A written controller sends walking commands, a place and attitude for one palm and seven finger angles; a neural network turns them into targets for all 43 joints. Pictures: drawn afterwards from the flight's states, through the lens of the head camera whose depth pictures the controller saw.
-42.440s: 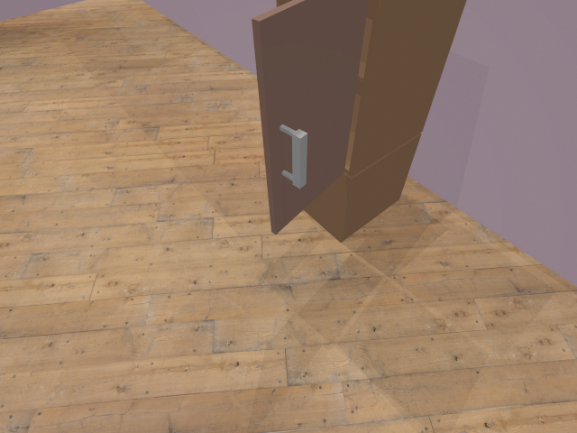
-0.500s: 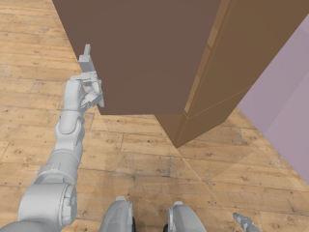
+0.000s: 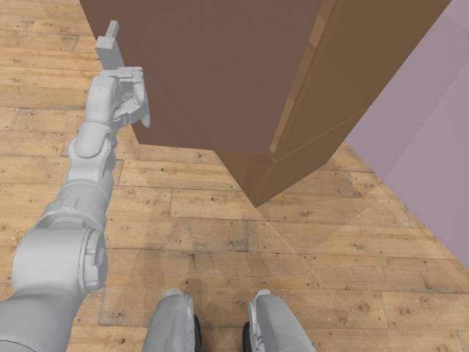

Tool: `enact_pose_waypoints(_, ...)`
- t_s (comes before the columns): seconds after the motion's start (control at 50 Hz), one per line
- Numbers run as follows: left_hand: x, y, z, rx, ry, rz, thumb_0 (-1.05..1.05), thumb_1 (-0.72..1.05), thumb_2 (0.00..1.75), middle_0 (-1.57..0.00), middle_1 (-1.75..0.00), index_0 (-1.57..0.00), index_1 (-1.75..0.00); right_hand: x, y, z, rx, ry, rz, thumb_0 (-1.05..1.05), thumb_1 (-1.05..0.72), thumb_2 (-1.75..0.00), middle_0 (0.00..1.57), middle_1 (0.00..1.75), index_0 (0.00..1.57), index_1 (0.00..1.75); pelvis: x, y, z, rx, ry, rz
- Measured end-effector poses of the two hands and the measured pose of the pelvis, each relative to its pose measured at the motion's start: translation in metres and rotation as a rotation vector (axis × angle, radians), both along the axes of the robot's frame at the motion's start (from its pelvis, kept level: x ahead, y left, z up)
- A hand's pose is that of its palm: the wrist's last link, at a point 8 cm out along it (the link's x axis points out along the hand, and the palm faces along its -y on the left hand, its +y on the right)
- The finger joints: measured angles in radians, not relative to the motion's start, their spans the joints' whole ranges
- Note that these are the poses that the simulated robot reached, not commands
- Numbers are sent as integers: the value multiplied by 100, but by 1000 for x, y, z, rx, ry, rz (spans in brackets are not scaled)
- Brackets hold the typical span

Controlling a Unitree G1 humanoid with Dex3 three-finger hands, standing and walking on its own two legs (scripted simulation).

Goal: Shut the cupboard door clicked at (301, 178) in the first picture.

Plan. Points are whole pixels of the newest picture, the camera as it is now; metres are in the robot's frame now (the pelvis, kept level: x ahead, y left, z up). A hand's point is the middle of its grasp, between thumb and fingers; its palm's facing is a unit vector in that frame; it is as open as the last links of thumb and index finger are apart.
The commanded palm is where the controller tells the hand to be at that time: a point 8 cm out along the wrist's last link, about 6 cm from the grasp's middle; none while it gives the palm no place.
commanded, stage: push the door shut along its arc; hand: left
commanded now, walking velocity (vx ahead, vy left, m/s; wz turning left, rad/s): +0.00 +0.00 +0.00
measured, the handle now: (122, 71) +0.59 +0.15 +0.06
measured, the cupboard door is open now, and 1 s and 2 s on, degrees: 53 42 37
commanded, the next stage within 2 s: pull the fist back off the door in 0.96 s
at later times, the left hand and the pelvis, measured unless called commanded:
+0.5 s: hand (184, 71) +0.58 +0.04 +0.07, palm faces -0.30 -0.95 -0.03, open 3.1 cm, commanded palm +0.58 +0.09 +0.06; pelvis +0.00 +0.00 -0.02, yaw -2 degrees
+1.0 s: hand (183, 62) +0.60 +0.05 +0.07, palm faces -0.37 -0.93 -0.04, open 3.0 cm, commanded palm +0.63 +0.05 +0.06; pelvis +0.00 -0.02 -0.03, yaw -2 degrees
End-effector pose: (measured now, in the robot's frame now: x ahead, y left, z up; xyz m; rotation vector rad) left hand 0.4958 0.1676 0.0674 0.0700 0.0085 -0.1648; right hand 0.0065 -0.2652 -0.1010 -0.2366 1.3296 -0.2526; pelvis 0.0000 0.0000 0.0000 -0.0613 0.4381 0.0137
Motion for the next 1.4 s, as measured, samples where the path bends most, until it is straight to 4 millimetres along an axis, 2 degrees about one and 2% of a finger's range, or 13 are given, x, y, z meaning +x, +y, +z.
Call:
enact_pose_waypoints(0.2, 25, -12, 2, -17, 18, -35, 2, 90, 90, -131, -150, -130, -150, -14, 1, -1, -14, 31, -5, 0, -90, -90, 20, 29, 20, 30, -3, 1, -7, -11, 30, 4)
enact_pose_waypoints(0.48, 73, -63, 7, -28, 25, -143, 2, 90, 90, -130, -150, -130, -150, -41, 5, -9, -3, 85, -79, 0, -90, -90, 20, 29, 20, 30, 1, -3, -19, -13, 90, -24)
enact_pose_waypoints(0.62, 89, -64, 6, -14, 49, -139, 0, 85, 90, -130, -150, -130, -150, -55, 11, -13, 32, 122, -119, 0, -90, -90, 20, 29, 20, 30, 5, -9, -22, -3, 104, -42)
enact_pose_waypoints(0.74, 95, -61, 6, -4, 58, -168, -1, 82, 89, -130, -150, -131, -150, -59, 9, -14, 31, 148, -126, 0, -90, -90, 20, 29, 21, 30, 5, -15, -24, -4, 111, -40)
enact_pose_waypoints(0.92, 99, -61, 8, -5, 78, -201, -1, 82, 89, -130, -150, -132, -150, -54, -7, -10, -32, 131, -98, 0, -90, -90, 20, 29, 21, 30, 2, -17, -28, -16, 124, -29)
enact_pose_waypoints(1.08, 105, -68, 10, -15, 68, -227, 4, 88, 94, -130, -150, -131, -150, -56, -13, -10, -82, 118, -80, 0, -90, -90, 20, 29, 20, 30, -3, -15, -35, -28, 139, -24)
enact_pose_waypoints(1.2, 104, -77, 1, -176, 77, 91, 4, 79, 90, -130, -150, -131, -150, -63, 4, -13, -22, 134, -36, 0, -90, -90, 20, 29, 20, 30, -6, -11, -38, -32, 155, -26)
enact_pose_waypoints(1.26, 100, -84, 0, -128, 39, 229, 2, 78, 89, -130, -150, -130, -150, -68, 17, -16, 36, 144, -28, 0, -90, -90, 20, 29, 20, 30, -5, -11, -37, -29, 163, -27)
enact_pose_waypoints(1.34, 95, -95, 5, 5, -45, 255, 2, 83, 90, -130, -150, -130, -150, -79, 32, -19, 113, 163, -70, 0, -90, -90, 20, 29, 20, 30, -4, -11, -35, -20, 158, -31)
enact_pose_waypoints(1.4, 91, -103, 7, 31, -31, 213, 2, 86, 90, -130, -150, -130, -150, -85, 42, -18, 157, 181, -110, 0, -90, -90, 20, 29, 20, 30, -1, -11, -27, -11, 141, -35)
